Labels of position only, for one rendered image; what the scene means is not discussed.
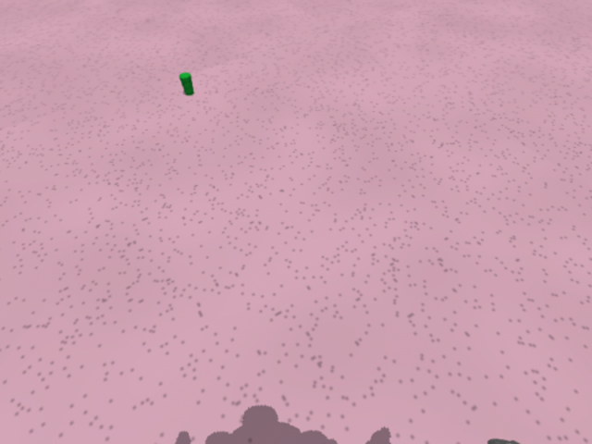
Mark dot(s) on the cup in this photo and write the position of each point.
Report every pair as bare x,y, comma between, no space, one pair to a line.
186,83

